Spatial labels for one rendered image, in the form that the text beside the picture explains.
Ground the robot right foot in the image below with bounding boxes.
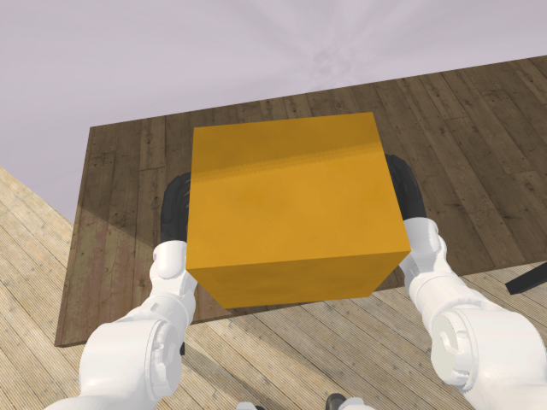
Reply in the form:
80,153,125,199
326,393,346,410

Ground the robot left upper arm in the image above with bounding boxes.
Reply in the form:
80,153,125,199
44,319,182,410

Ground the carton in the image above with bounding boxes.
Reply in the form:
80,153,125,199
185,112,412,308

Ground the table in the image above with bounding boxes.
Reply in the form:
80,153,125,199
54,56,547,355

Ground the right robot forearm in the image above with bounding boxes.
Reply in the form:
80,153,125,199
399,217,547,361

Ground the left robot forearm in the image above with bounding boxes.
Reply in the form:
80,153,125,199
79,241,197,391

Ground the robot right upper arm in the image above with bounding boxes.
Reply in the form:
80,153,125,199
431,307,547,410

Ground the right robot hand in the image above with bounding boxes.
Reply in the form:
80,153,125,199
385,154,427,220

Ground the left robot hand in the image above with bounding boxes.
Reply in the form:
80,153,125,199
161,172,191,243

